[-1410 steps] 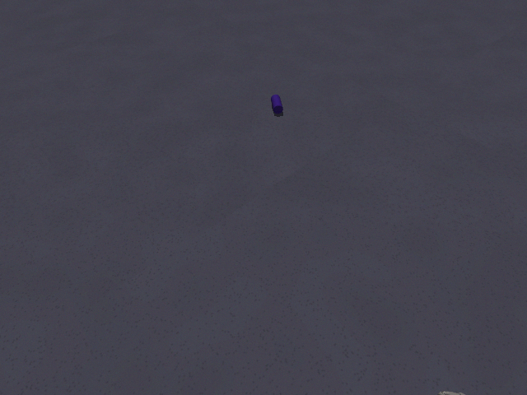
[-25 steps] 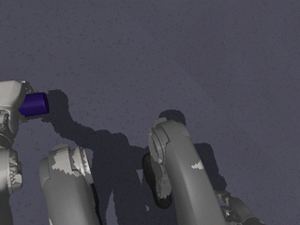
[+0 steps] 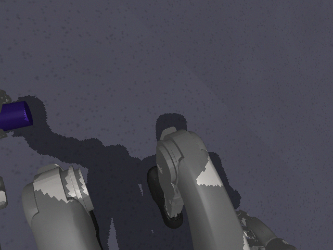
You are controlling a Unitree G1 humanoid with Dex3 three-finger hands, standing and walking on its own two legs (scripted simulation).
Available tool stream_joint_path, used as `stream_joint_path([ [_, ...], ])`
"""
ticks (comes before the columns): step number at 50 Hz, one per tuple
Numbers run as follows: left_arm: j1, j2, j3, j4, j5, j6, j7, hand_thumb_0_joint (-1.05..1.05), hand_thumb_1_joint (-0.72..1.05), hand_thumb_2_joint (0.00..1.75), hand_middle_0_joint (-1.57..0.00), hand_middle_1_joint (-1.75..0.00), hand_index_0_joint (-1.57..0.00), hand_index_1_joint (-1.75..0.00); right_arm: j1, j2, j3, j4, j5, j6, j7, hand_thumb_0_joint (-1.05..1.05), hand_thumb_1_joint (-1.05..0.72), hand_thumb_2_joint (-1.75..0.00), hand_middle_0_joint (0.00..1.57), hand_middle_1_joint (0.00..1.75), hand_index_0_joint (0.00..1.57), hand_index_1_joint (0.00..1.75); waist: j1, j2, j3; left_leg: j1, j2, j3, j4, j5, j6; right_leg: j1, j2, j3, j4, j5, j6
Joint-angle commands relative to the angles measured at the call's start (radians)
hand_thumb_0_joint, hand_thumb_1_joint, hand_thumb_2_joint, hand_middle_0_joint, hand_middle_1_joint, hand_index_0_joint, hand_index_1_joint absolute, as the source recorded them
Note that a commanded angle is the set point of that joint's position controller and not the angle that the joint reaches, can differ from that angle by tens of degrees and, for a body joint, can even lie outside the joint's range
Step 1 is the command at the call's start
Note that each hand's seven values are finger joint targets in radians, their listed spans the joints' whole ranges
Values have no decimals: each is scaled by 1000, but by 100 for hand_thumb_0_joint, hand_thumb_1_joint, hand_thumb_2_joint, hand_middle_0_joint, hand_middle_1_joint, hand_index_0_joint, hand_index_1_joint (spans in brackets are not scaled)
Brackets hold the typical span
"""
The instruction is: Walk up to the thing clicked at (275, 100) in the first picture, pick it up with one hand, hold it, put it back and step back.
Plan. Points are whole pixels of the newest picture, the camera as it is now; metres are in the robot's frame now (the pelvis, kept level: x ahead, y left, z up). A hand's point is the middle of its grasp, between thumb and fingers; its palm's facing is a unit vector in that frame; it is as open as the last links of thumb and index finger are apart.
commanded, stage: rest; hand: left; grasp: from above
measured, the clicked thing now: out of the picture +0.45 +0.29 -0.26
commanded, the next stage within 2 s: open in 0.56 s
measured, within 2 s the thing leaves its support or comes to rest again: rests again in 0.22 s
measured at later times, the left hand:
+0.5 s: hand out of the picture +0.44 +0.29 -0.23, palm faces -0.45 -0.11 -0.89, open 8.8 cm
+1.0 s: hand out of the picture +0.44 +0.29 -0.23, palm faces -0.43 -0.09 -0.90, open 9.8 cm
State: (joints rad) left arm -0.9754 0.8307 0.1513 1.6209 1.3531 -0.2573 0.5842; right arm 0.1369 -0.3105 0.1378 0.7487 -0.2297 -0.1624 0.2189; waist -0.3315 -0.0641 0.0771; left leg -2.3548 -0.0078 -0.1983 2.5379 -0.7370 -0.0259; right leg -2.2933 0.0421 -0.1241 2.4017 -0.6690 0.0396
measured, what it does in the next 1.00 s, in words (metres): stands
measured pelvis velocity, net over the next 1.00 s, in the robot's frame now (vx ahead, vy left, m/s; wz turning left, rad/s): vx -0.01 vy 0.01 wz -0.04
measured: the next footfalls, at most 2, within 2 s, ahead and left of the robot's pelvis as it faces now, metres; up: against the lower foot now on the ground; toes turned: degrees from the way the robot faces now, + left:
none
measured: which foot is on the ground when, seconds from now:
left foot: down 0.00-1.00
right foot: down 0.00-1.00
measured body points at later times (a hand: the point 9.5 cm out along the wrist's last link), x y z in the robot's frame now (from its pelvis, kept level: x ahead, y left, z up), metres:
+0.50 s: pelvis +0.00 +0.00 +0.00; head +0.26 +0.11 +0.35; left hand +0.46 +0.29 -0.18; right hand +0.03 -0.26 -0.07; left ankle +0.06 +0.13 -0.27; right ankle +0.10 -0.12 -0.27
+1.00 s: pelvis -0.01 +0.01 +0.00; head +0.26 +0.11 +0.35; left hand +0.46 +0.29 -0.18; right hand +0.03 -0.26 -0.06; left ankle +0.06 +0.13 -0.27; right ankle +0.10 -0.12 -0.27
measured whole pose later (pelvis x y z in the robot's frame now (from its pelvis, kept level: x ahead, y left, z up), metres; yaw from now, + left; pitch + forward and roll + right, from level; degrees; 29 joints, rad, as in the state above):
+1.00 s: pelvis -0.01 +0.01 +0.00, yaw -3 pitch +27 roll -13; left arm -1.03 0.93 0.09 1.76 1.35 -0.26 0.67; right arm 0.11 -0.35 0.24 0.71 -0.26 -0.26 0.28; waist -0.38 -0.11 0.13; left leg -2.33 0.00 -0.24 2.56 -0.73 -0.02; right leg -2.25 0.06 -0.16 2.38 -0.64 0.05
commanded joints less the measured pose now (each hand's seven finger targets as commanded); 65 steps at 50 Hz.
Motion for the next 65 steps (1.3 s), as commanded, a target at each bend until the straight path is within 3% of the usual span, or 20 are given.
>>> stream_joint_path([
  [1, -309, 276, 29, -121, -10, -1, 65, 0, 88, 50, -122, -33, -122, -33, 214, -306, -78, 18, -6, -9, -3, 0, -90, -90, 20, 30, 20, 30, -30, 439, -695, 495, 9, 115, -236, 280, 40, 395, 34, -102, -209, 289, -69],
  [2, -333, 286, 34, -111, -1, -3, 67, 0, 91, 50, -123, -33, -124, -32, 226, -314, -75, 19, -15, -12, 0, 0, -90, -90, 20, 30, 20, 30, -51, 436, -669, 494, 8, 114, -223, 272, 40, 376, 29, -108, -206, 280, -70],
  [4, -310, 296, 42, -111, -7, -5, 74, 0, 90, 50, -125, -31, -124, -31, 212, -313, -72, 14, -13, -13, 2, 0, -90, -90, 20, 30, 20, 30, -33, 435, -680, 490, 11, 109, -238, 255, 41, 393, 36, -106, -217, 267, -69],
  [8, -314, 211, -43, -66, -17, 1, 74, 0, 91, 48, -125, -30, -125, -30, 201, -297, -49, 22, -15, -30, 15, 0, -90, -90, 20, 30, 20, 30, -52, 436, -663, 497, 11, 104, -245, 231, 42, 389, 39, -110, -213, 259, -63],
  [10, -311, 301, 15, -90, -15, -1, 92, 0, 91, 49, -125, -32, -125, -31, 197, -321, -55, 13, -14, -33, 12, 0, -90, -90, 20, 30, 20, 30, -40, 455, -682, 506, 13, 97, -249, 251, 40, 394, 40, -116, -210, 275, -65],
  [11, -321, 267, -16, -70, -10, 4, 89, 0, 92, 47, -125, -31, -125, -31, 183, -319, -48, 1, -15, -39, 17, 0, -90, -90, 20, 30, 20, 30, -49, 447, -653, 491, 13, 99, -238, 241, 39, 373, 37, -118, -205, 263, -68],
  [15, -314, 306, 21, -47, -5, 9, 107, 0, 92, 47, -125, -31, -126, -30, 196, -334, -47, 13, -20, -43, 26, 0, -90, -90, 20, 30, 20, 30, -57, 466, -642, 518, 17, 88, -248, 264, 32, 369, 39, -128, -193, 281, -67],
  [19, -347, 285, -12, -35, -2, 13, 110, 0, 92, 46, -126, -29, -126, -29, 175, -332, -30, -3, -27, -55, 37, 0, -90, -90, 20, 30, 20, 30, -81, 458, -614, 497, 18, 87, -239, 243, 37, 367, 39, -130, -199, 273, -64],
  [23, -304, 326, 19, 5, -4, 11, 116, 0, 91, 47, -125, -30, -125, -30, 183, -340, -27, 4, -26, -60, 37, 0, -90, -90, 20, 30, 20, 30, -67, 447, -607, 490, 21, 80, -248, 238, 37, 386, 43, -132, -208, 265, -65],
  [26, -326, 294, -18, 6, -3, 6, 112, 0, 89, 47, -124, -31, -124, -31, 175, -340, -20, -7, -29, -65, 46, 0, -91, -90, 20, 30, 20, 30, -84, 452, -598, 485, 24, 76, -245, 234, 36, 384, 46, -131, -200, 268, -64],
  [28, -328, 319, -5, 16, -9, 4, 113, 0, 88, 46, -122, -31, -123, -31, 186, -347, -13, -5, -28, -70, 45, 0, -90, -90, 20, 30, 20, 30, -95, 416, -599, 460, 23, 79, -232, 228, 47, 411, 48, -127, -219, 271, -58],
  [29, -345, 262, -58, 19, -18, 3, 107, 0, 86, 45, -122, -29, -122, -29, 150, -336, -4, -26, -21, -76, 46, 0, -90, -90, 20, 30, 20, 30, -90, 403, -581, 441, 21, 80, -228, 207, 47, 388, 48, -124, -217, 251, -59],
  [30, -325, 314, -20, 22, -18, 1, 114, 0, 88, 45, -123, -28, -123, -28, 179, -345, -8, -3, -28, -76, 45, 0, -90, -90, 20, 30, 20, 30, -89, 419, -595, 463, 24, 79, -238, 221, 45, 408, 47, -130, -223, 260, -58],
  [33, -311, 327, -16, 49, -12, -4, 112, 0, 89, 42, -123, -29, -123, -28, 184, -353, -3, -8, -31, -76, 45, 0, -91, -90, 20, 30, 20, 30, -89, 410, -580, 452, 24, 72, -243, 210, 44, 404, 51, -134, -219, 247, -60],
  [37, -316, 305, -42, 41, -14, -5, 113, 0, 57, 44, -91, -34, -91, -34, 169, -349, 7, -22, -32, -80, 46, 0, -89, -90, 20, 30, 20, 30, -97, 410, -579, 456, 28, 70, -235, 204, 45, 408, 53, -133, -216, 252, -57],
  [41, -318, 336, -30, 34, -12, -8, 125, 0, 25, 46, -73, -35, -73, -36, 169, -361, 9, -20, -29, -83, 43, 0, -89, -90, 20, 30, 20, 30, -90, 416, -577, 464, 29, 62, -245, 217, 41, 407, 53, -139, -218, 257, -60],
  [43, -317, 309, -46, 33, -8, -6, 122, 0, 15, 47, -67, -38, -66, -39, 159, -354, 8, -24, -30, -88, 48, 0, -89, -90, 20, 30, 20, 30, -92, 422, -558, 468, 30, 62, -246, 210, 38, 393, 53, -139, -211, 253, -59],
  [45, -336, 278, -68, 29, -16, -6, 122, 0, 8, 51, -62, -42, -61, -43, 152, -356, 10, -26, -31, -94, 52, 0, -89, -90, 20, 30, 20, 30, -105, 434, -556, 490, 31, 52, -251, 209, 33, 377, 49, -147, -210, 254, -59],
  [52, -310, 329, -27, 55, -20, 13, 124, 0, -9, 65, -47, -57, -46, -58, 153, -362, 11, -21, -33, -95, 56, 0, -89, -90, 20, 30, 20, 30, -90, 442, -552, 474, 31, 50, -269, 195, 32, 378, 49, -147, -214, 236, -61],
  [65, -277, 332, -32, 11, -44, -10, 84, 0, -33, 84, -26, -78, -25, -79, 168, -353, 17, -29, -28, -79, 46, 0, -89, -90, 20, 30, 20, 30, -84, 437, -586, 486, 30, 59, -251, 242, 36, 434, 53, -141, -222, 275, -62],
])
